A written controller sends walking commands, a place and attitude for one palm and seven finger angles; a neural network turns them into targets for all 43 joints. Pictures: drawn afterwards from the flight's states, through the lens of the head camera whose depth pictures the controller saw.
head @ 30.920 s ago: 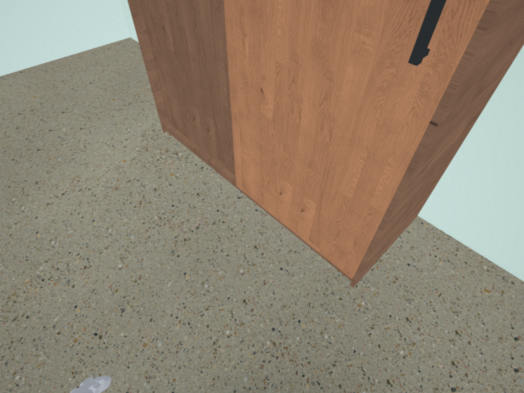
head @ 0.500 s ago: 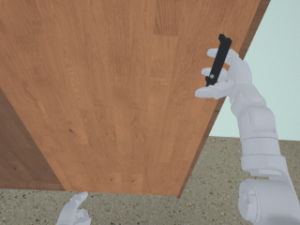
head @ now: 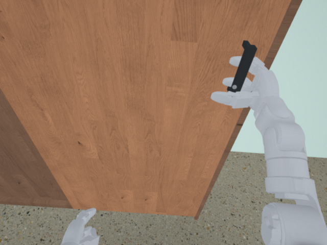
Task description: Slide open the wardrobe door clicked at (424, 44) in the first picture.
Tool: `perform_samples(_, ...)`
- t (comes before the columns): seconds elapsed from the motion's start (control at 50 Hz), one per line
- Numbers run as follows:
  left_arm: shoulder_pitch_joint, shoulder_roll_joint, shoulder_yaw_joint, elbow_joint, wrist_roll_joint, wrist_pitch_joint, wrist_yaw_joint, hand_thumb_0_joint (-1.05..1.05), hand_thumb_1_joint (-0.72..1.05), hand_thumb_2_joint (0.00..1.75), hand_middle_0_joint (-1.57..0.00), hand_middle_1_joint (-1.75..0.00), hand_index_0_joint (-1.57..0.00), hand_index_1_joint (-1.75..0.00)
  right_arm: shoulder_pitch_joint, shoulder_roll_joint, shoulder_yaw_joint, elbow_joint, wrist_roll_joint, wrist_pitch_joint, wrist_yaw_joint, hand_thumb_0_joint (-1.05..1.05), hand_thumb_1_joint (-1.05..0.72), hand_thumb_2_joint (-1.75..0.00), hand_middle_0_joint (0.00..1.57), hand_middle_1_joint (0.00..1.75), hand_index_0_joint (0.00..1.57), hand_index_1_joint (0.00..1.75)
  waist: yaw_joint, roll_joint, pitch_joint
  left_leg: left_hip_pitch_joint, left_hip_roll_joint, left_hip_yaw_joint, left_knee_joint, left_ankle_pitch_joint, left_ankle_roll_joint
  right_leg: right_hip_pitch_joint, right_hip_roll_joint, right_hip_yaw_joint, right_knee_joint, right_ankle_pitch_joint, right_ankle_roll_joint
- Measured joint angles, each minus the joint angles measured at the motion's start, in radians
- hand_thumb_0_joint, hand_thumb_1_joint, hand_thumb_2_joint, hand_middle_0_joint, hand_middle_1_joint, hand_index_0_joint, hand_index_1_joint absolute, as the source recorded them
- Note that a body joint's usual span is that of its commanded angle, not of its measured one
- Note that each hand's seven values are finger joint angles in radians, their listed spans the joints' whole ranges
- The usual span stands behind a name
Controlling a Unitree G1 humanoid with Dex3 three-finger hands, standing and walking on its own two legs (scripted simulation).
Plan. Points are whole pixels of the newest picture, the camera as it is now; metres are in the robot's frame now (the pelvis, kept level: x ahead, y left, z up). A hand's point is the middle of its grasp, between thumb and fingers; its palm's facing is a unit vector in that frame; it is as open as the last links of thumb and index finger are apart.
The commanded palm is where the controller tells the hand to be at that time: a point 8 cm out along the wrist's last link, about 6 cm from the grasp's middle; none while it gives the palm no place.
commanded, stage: grip the handle and tug to test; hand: right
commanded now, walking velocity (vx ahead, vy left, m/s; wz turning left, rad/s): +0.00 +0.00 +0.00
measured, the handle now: (238, 72) +0.47 -0.14 +0.24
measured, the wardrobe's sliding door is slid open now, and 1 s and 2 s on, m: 0.00 0.00 0.00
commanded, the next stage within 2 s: tug the door sideways, standing still in 1.14 s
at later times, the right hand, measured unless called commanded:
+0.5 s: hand (233, 86) +0.41 -0.12 +0.24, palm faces -0.01 +1.00 +0.00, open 5.8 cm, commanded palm +0.38 -0.17 +0.24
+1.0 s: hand (233, 86) +0.41 -0.12 +0.24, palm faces -0.01 +1.00 +0.00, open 5.9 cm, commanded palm +0.36 -0.17 +0.24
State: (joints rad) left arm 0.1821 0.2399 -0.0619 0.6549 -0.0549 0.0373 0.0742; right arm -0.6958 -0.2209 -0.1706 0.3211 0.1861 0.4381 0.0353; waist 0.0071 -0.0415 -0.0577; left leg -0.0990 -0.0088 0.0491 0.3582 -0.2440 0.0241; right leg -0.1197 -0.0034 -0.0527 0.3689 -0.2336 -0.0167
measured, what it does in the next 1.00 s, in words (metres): stands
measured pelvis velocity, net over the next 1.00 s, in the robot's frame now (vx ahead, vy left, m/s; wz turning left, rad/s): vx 0.01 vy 0.00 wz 0.02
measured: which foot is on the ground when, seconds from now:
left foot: down 0.00-1.00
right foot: down 0.00-1.00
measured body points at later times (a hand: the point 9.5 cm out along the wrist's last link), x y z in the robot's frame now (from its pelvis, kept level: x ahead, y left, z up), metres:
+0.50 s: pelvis +0.01 +0.00 +0.00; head -0.01 +0.02 +0.45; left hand +0.18 +0.23 -0.10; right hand +0.40 -0.17 +0.24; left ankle -0.03 +0.10 -0.75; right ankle -0.02 -0.11 -0.75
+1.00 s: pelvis +0.01 +0.00 +0.00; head -0.01 +0.02 +0.45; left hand +0.18 +0.23 -0.09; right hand +0.40 -0.17 +0.24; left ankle -0.03 +0.10 -0.75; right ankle -0.02 -0.11 -0.75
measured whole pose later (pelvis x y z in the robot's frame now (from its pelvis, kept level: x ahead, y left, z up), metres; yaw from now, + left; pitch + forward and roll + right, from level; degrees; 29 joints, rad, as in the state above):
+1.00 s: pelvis +0.01 +0.00 +0.00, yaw +1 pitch +0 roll +0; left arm 0.16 0.24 -0.06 0.62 -0.05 0.08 0.06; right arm -0.60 -0.22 -0.20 0.16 0.19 0.49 0.02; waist 0.02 -0.05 -0.07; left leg -0.09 -0.01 0.03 0.35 -0.26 0.02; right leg -0.11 -0.01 -0.07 0.36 -0.25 -0.01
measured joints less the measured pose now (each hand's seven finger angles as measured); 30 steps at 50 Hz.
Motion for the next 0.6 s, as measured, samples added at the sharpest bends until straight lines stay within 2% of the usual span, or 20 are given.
perform_samples(0.42,-0.009,-0.001,0.000,-0.005,0.002,0.016,-0.006,0.02,0.91,0.90,-0.20,-0.30,-0.20,-0.30,0.027,0.011,0.002,-0.072,-0.003,0.035,-0.012,0.01,-0.70,-0.82,0.35,1.32,0.33,1.31,-0.005,-0.002,-0.002,0.006,0.001,-0.001,-0.004,-0.010,-0.002,0.005,0.002,-0.001,-0.002,-0.011,-0.001)
perform_samples(0.6,-0.013,-0.001,0.003,-0.008,0.003,0.020,-0.008,0.02,0.91,0.90,-0.20,-0.30,-0.20,-0.30,0.032,0.022,0.008,-0.090,-0.010,0.045,-0.025,0.01,-0.76,-0.83,0.34,1.34,0.31,1.34,-0.009,-0.005,-0.004,0.007,0.002,0.002,-0.001,-0.015,-0.002,0.006,0.003,0.003,0.000,-0.014,0.000)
